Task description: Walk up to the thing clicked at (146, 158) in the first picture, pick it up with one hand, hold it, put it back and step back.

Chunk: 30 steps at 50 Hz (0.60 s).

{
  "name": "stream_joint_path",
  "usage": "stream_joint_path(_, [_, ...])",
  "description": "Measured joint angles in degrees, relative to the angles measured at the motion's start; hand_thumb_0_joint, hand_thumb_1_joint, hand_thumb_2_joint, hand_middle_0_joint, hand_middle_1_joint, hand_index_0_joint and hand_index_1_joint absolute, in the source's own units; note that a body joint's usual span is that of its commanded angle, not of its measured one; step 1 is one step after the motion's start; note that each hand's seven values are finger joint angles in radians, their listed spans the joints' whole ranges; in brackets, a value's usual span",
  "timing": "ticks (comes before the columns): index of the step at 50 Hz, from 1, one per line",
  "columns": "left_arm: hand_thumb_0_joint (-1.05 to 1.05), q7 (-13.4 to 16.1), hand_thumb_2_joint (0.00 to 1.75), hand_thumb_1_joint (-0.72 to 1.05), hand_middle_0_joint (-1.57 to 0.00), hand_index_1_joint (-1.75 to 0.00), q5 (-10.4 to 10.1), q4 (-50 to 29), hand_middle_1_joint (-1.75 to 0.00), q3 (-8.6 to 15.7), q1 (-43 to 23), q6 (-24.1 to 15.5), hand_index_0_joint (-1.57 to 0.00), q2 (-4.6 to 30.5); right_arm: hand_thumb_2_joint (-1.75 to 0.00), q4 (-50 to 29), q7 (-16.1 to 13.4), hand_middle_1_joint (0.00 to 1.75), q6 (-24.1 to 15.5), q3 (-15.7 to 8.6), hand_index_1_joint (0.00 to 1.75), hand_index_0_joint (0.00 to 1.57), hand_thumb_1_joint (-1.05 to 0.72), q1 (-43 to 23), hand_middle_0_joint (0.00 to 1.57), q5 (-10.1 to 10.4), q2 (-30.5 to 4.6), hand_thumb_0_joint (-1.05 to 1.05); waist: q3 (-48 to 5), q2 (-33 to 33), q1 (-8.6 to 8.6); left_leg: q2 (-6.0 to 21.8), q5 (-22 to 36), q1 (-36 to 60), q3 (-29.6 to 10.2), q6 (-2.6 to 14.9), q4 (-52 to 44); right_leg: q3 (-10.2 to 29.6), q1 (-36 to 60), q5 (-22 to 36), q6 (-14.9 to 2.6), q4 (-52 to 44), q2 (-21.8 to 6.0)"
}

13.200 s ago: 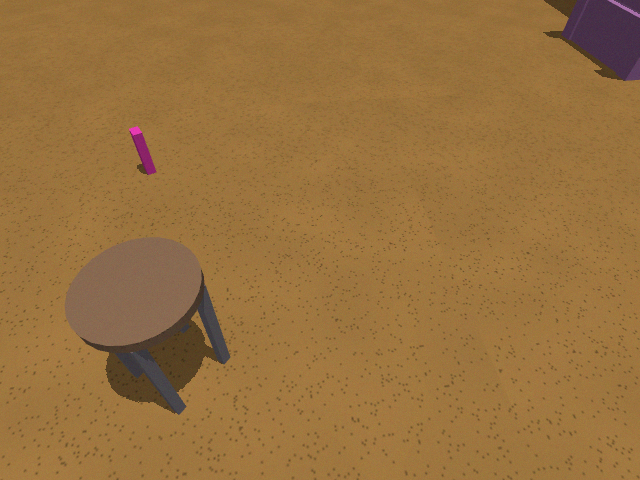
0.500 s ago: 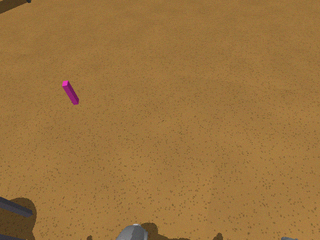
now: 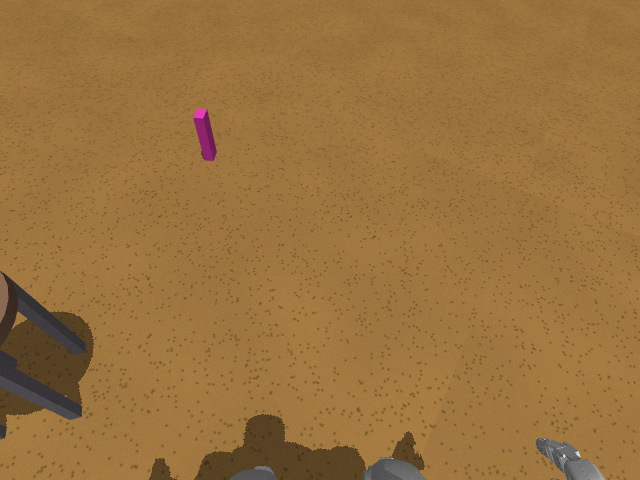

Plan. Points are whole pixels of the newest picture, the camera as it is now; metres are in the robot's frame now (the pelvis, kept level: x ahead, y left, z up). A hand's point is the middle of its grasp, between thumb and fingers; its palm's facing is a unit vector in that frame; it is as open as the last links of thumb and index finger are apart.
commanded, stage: walk up
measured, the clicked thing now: (205, 135) +1.45 +0.43 -0.64
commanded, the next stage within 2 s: stand in 1.24 s
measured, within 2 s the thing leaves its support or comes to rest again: neither
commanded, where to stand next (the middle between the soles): +0.07 +0.01 m, yaw +7 degrees
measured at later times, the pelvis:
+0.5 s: pelvis -0.01 +0.03 +0.00, yaw +8 degrees
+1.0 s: pelvis +0.00 +0.01 +0.02, yaw +10 degrees
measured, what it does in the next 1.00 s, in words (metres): steps on the spot: right foot, then left foot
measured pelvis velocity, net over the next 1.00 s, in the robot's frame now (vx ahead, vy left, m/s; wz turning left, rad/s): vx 0.00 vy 0.01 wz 0.17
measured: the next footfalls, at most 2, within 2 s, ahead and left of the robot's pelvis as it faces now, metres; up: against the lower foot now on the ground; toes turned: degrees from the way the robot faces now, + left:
right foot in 0.10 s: +0.05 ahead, -0.13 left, +0.00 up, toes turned -3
left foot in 0.44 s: +0.04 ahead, +0.16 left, +0.00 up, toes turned +7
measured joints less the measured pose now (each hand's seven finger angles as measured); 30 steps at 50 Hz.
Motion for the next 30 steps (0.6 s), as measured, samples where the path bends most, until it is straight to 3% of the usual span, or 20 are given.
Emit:
stream_joint_path(3, [0.01,0.0,0.90,0.90,-0.20,-0.30,0.3,0.1,-0.30,0.2,0.1,-0.4,-0.20,-0.1,-0.90,-0.6,-0.1,0.30,0.0,-0.1,0.30,0.21,-0.90,0.0,0.21,-0.2,-0.3,0.01,-0.2,1.6,-0.25,-0.5,-0.2,-0.9,-0.5,-0.20,1.2,0.4,2.0,1.0,-0.38,-5.1,1.5])
stream_joint_path(5, [0.01,0.1,0.90,0.90,-0.20,-0.30,0.5,0.4,-0.30,0.6,0.1,-1.0,-0.20,-0.2,-0.90,-0.6,-0.2,0.30,0.2,0.0,0.30,0.21,-0.90,0.0,0.21,0.1,-0.6,0.01,-0.1,3.3,-0.22,-0.3,-0.9,-1.8,-1.3,-0.69,3.2,0.0,4.6,7.1,-0.57,-11.1,2.9])
stream_joint_path(7, [0.01,0.2,0.90,0.91,-0.20,-0.30,1.4,0.4,-0.30,0.6,0.3,-1.7,-0.20,-0.9,-0.90,0.6,-0.5,0.30,0.9,-0.2,0.30,0.20,-0.90,-0.1,0.21,0.6,-0.6,0.01,0.0,6.0,-0.11,-0.1,-4.0,-2.7,-3.6,-0.55,6.6,-1.7,5.7,8.2,-0.06,-11.8,3.9])
stream_joint_path(10, [0.01,-0.1,0.90,0.90,-0.20,-0.30,1.8,0.3,-0.30,0.6,0.7,-1.6,-0.20,-0.3,-0.90,2.6,-0.7,0.30,1.6,0.4,0.30,0.20,-0.90,0.3,0.21,0.3,0.9,0.01,-0.5,4.2,1.40,-2.1,-11.1,-5.5,-2.4,-1.34,17.7,-1.2,6.5,8.1,-0.51,-12.6,1.4])
stream_joint_path(13, [0.01,-0.1,0.90,0.90,-0.20,-0.30,1.7,0.5,-0.30,0.7,0.7,-1.6,-0.20,-0.9,-0.90,3.9,0.1,0.30,0.9,0.4,0.30,0.20,-0.90,1.6,0.21,0.4,0.5,0.01,-0.6,4.3,1.58,-0.8,-8.8,-6.5,-2.5,-2.14,22.8,-2.2,8.6,10.1,0.06,-16.7,-0.4])
stream_joint_path(20, [0.01,-1.9,0.90,0.90,-0.20,-0.30,2.4,-0.9,-0.30,1.2,1.8,-1.2,-0.20,0.1,-0.90,7.9,0.6,0.30,-0.9,0.4,0.30,0.20,-0.90,3.4,0.21,0.5,-0.2,0.01,-0.6,3.3,2.17,4.6,-6.5,0.6,0.4,-3.22,3.8,-4.4,9.4,10.5,1.45,-17.9,-2.5])
stream_joint_path(23, [0.01,-2.2,0.90,0.90,-0.20,-0.30,1.6,-0.5,-0.30,1.4,1.7,0.1,-0.20,1.5,-0.90,9.6,-0.2,0.30,-2.3,0.4,0.30,0.20,-0.90,3.2,0.21,0.4,0.6,0.01,0.1,0.1,2.51,3.2,0.8,4.5,2.8,-2.87,-3.7,-3.9,7.9,7.7,1.98,-12.8,-4.5])
stream_joint_path(24, [0.01,-2.1,0.90,0.90,-0.20,-0.30,1.2,0.2,-0.30,1.6,1.5,0.8,-0.20,1.8,-0.90,9.9,-0.6,0.30,-2.7,0.5,0.30,0.20,-0.90,2.8,0.21,0.1,1.3,0.01,0.5,-1.7,2.79,2.3,0.5,4.9,3.6,-2.63,-3.2,-2.3,7.2,6.9,1.04,-10.7,-5.3])
stream_joint_path(27, [0.01,-1.8,0.90,0.91,-0.20,-0.30,0.5,2.9,-0.30,1.0,1.1,2.8,-0.20,1.0,-0.90,9.9,-1.0,0.30,-3.8,1.5,0.30,0.20,-0.90,2.9,0.21,0.0,2.2,0.01,-1.1,-2.4,1.37,2.8,-1.2,4.1,2.4,-1.75,-1.4,2.0,5.0,-0.5,-0.13,-4.9,-1.3])
stream_joint_path(30, [0.01,-2.0,0.90,0.91,-0.20,-0.30,-0.1,4.2,-0.30,0.6,0.5,2.8,-0.20,0.6,-0.90,9.9,-1.4,0.30,-4.3,2.3,0.30,0.21,-0.90,2.3,0.21,0.2,3.0,0.01,-1.9,-3.4,0.86,3.3,-0.7,4.6,1.7,-1.80,-2.7,3.7,3.9,-0.2,-0.63,-3.7,0.4])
